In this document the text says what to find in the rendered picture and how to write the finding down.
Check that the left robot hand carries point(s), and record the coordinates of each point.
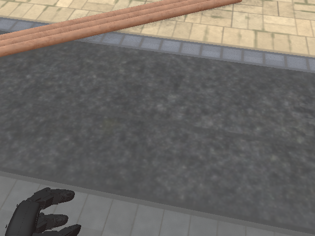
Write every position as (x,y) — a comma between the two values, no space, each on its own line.
(27,220)

